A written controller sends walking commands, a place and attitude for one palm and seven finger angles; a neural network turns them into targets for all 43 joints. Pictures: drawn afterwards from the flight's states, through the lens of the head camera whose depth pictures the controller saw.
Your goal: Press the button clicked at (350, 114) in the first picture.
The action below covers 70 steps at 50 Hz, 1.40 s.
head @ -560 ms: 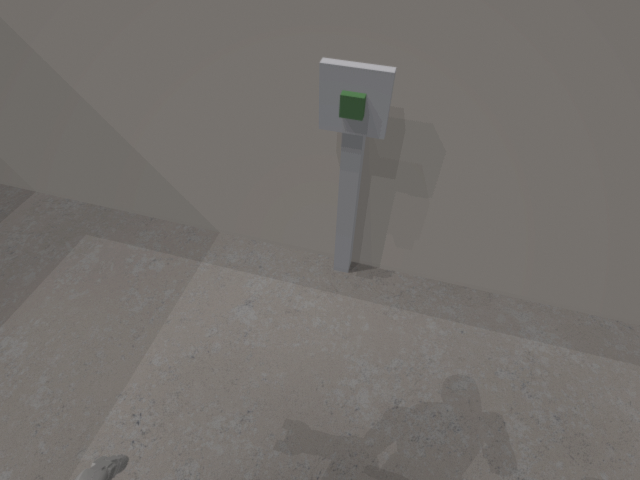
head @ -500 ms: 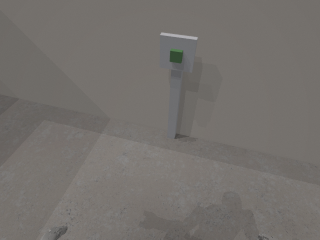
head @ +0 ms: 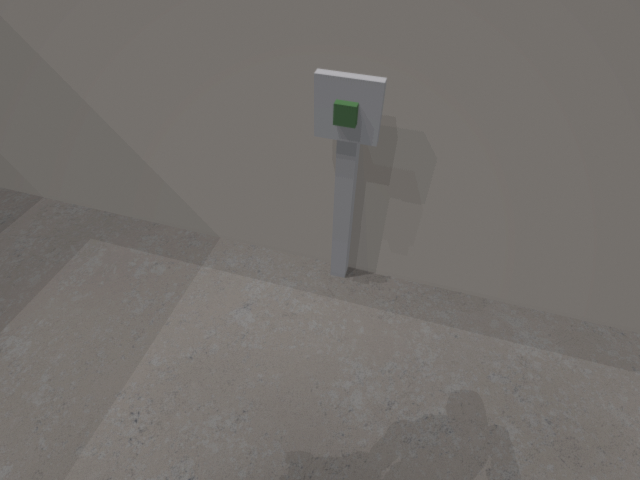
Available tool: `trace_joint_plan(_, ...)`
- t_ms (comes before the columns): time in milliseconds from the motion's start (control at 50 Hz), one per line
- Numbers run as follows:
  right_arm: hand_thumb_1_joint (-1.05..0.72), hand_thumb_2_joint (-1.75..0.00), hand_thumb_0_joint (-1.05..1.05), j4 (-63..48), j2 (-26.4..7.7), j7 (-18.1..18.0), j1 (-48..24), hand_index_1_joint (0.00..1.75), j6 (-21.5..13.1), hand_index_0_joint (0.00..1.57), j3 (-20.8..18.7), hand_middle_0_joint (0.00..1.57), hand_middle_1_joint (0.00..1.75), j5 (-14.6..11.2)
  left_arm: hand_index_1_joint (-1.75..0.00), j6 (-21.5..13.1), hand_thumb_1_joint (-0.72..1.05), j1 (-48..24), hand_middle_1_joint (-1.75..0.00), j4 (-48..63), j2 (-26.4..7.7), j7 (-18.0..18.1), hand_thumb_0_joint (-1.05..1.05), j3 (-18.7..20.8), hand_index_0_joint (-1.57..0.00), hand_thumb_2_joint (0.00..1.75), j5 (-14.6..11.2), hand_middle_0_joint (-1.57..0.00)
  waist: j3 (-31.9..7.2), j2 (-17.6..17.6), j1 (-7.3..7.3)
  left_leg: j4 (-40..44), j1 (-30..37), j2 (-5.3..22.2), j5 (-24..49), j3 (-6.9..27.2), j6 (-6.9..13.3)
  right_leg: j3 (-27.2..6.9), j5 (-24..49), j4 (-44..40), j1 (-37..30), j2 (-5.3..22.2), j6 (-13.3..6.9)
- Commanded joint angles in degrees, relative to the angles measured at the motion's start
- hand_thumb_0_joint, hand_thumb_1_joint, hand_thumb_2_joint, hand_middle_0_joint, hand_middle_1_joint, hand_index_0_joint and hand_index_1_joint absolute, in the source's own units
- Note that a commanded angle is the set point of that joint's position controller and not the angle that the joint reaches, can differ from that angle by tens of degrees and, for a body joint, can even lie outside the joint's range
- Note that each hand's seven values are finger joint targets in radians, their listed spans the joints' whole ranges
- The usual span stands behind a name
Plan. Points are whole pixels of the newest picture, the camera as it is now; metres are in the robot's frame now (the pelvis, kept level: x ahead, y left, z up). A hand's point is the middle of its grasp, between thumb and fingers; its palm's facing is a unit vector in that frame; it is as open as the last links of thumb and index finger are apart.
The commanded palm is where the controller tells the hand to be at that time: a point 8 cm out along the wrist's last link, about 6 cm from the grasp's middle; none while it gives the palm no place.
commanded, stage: stand and wait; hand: left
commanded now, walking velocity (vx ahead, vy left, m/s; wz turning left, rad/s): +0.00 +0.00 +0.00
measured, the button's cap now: (345, 113) +0.98 -0.01 -0.03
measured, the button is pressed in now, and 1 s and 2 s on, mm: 0 0 0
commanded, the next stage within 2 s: look at it before walking up in 0.38 s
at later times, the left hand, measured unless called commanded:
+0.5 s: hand out of the picture +0.05 +0.23 -0.16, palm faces -0.03 -0.95 -0.32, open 7.4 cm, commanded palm none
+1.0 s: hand out of the picture +0.05 +0.24 -0.16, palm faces -0.03 -0.94 -0.33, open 7.4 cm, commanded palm none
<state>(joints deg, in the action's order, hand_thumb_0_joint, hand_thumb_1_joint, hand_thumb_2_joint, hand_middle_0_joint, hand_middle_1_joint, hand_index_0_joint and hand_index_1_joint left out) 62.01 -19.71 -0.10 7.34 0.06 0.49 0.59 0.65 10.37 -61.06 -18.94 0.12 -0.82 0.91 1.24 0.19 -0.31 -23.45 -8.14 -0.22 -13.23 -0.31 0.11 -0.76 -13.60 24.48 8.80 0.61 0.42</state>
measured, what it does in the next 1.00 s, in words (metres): stands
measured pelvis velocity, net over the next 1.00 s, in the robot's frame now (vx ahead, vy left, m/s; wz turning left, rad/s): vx -0.01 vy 0.00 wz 0.00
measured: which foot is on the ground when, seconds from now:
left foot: down 0.00-1.00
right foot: down 0.00-1.00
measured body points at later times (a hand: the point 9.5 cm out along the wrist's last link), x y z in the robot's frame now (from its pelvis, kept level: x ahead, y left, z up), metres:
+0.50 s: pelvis -0.02 -0.01 +0.00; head -0.02 -0.01 +0.45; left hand +0.05 +0.28 -0.13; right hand +0.04 -0.29 -0.14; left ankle +0.00 +0.12 -0.74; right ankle +0.00 -0.12 -0.74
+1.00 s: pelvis -0.01 +0.00 +0.00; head +0.00 +0.00 +0.45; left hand +0.06 +0.29 -0.13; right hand +0.07 -0.29 -0.13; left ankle +0.00 +0.12 -0.74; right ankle +0.00 -0.12 -0.74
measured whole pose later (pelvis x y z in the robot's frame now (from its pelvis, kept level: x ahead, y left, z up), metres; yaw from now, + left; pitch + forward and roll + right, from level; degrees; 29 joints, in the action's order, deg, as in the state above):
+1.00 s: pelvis -0.01 +0.00 +0.00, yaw +0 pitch -1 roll +0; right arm 64.2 -18.7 0.0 7.3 -0.6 0.4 0.5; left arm -0.2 9.3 -62.8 -18.8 0.2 -0.5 1.0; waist 1.2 0.0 -0.3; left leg -21.2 -8.4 0.2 -11.4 -0.3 -0.3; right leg -0.8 -11.6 22.0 9.1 0.2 0.2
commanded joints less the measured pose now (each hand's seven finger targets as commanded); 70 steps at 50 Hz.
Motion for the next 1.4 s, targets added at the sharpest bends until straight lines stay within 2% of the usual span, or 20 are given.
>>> trace_joint_plan(0, -0.9, -0.9, 0.0, -3.17, -10.61, -0.75, -3.43, 0.3, -1.86, 0.2, -2.24, 0.2, 0.3, 0.0, -0.3, -1.99, 0.9, -3.62, -0.3, 3.6, -11.61, 0.54, 0.0, 2.71, -0.2, 0.9, -0.36, -0.2, -2.52, -0.56, 0.25, 4.67, -0.25, 6.12, 5.8, 5.02, 1.44, -5.69, 6.57, -5.16, 0.22, 6.24, -2.16)
trace_joint_plan(140, -0.9, -0.9, 0.0, -1.53, -10.06, -0.63, -2.09, 0.3, -1.66, 0.2, -2.1, 0.2, 0.3, 0.05, -0.3, -1.97, 0.9, -3.16, -0.3, 2.39, -11.25, 0.58, 0.0, 2.65, -0.2, 0.9, -0.33, -0.2, -0.69, -0.66, 0.12, 5.45, -1.63, 6.04, 3.05, 5.03, 1.13, -6.28, 1.39, -6.81, 1.57, 6.14, -2.18)
trace_joint_plan(380, -0.9, -0.9, 0.0, -0.53, -9.67, -0.6, -0.72, 0.3, -1.87, 0.2, -2.2, 0.2, 0.3, 0.1, -0.3, -2.09, 0.9, -3.06, -0.3, 2.09, -10.73, 0.64, 0.0, 2.7, -0.2, 0.9, -0.29, -0.2, -0.8, -0.72, 0.18, 6.0, -1.84, 6.34, 2.96, 5.4, 0.99, -6.4, 0.12, -7.0, 2.29, 5.87, -2.17)
trace_joint_plan(420, -0.9, -0.9, 0.0, -0.57, -9.5, -0.6, -0.44, 0.3, -1.87, 0.2, -2.23, 0.2, 0.3, 0.03, -0.3, -2.16, 0.9, -2.83, -0.3, 2.12, -10.72, 0.68, 0.0, 2.79, -0.2, 0.9, -0.24, -0.2, -1.24, -1.36, 0.07, 5.72, -1.93, 6.41, 3.61, 5.55, 1.08, -6.19, 0.93, -6.88, 1.69, 5.91, -2.16)
trace_joint_plan(600, -0.9, -0.9, 0.0, -0.71, -9.61, -0.62, -0.65, 0.3, -1.98, 0.2, -2.29, 0.2, 0.3, 0.05, -0.3, -2.18, 0.9, -3.05, -0.3, 2.14, -10.75, 0.62, 0.0, 2.81, -0.2, 0.9, -0.23, -0.2, -1.16, -0.16, 0.2, 6.07, -1.73, 6.5, 4.05, 5.74, 1.03, -6.26, 1.54, -6.74, 1.88, 5.82, -2.15)
trace_joint_plan(820, -0.9, -0.9, 0.0, -1.12, -10.0, -0.76, -1.4, 0.3, -2.11, 0.2, -2.38, 0.2, 0.3, -0.08, -0.3, -2.29, 0.9, -2.87, -0.3, 2.0, -10.87, 0.59, 0.0, 2.88, -0.2, 0.9, -0.19, -0.2, -2.67, 0.03, 0.04, 5.74, -0.18, 6.93, 7.87, 5.9, 1.25, -5.44, 6.87, -5.87, 0.32, 5.83, -2.04)
trace_joint_plan(1100, -0.9, -0.9, 0.0, -1.04, -10.65, -0.91, -2.33, 0.3, -2.27, 0.2, -2.41, 0.2, 0.3, -0.08, -0.3, -2.45, 0.9, -3.16, -0.3, 1.97, -11.37, 0.57, 0.0, 2.9, -0.2, 0.9, -0.21, -0.2, -3.64, -0.17, 0.18, 5.91, 1.93, 7.34, 10.39, 4.96, 0.97, -5.67, 10.96, -6.0, -0.56, 5.98, -2.1)
trace_joint_plan(1160, -0.9, -0.9, 0.0, -1.25, -10.81, -1.1, -2.33, 0.3, -2.21, 0.2, -2.62, 0.2, 0.3, -0.01, -0.3, -2.14, 0.9, -3.57, -0.3, 2.37, -11.6, 0.49, 0.0, 3.17, -0.2, 0.9, -0.13, -0.2, -2.78, 0.01, 0.11, 5.32, 1.98, 7.57, 10.6, 4.33, 0.97, -6.07, 12.36, -5.17, 0.36, 5.61, -2.28)
trace_joint_plan(1300, -0.9, -0.9, 0.0, -2.15, -5.38, -1.4, 0.71, 0.3, -1.2, 0.2, -2.18, 0.2, 0.3, 0.05, -0.3, -0.46, 0.9, -0.55, -0.3, 2.93, -6.69, 0.62, 0.0, 2.72, -0.2, 0.9, -0.07, -0.2, -2.57, -0.46, 0.35, 2.29, 1.24, 7.91, 9.26, 1.48, 0.17, -7.51, 14.46, -1.8, 3.14, 4.91, -1.85)
trace_joint_plan(1380, -0.9, -0.9, 0.0, -3.05, -4.09, -1.58, 2.17, 0.3, -0.86, 0.2, -2.41, 0.2, 0.3, 0.09, -0.3, 0.02, 0.9, 0.96, -0.3, 4.08, -5.38, 0.72, 0.0, 2.86, -0.2, 0.9, -0.03, -0.2, -3.12, 0.27, 0.3, 0.63, 0.7, 8.24, 9.29, 0.67, 0.14, -8.21, 15.49, 0.59, 4.19, 4.32, -2.02)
